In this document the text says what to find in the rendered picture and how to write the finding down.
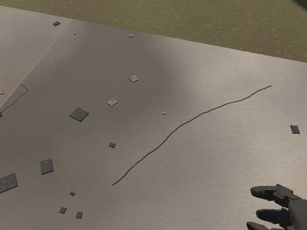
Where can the right robot hand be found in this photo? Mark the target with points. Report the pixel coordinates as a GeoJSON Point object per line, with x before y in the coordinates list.
{"type": "Point", "coordinates": [295, 218]}

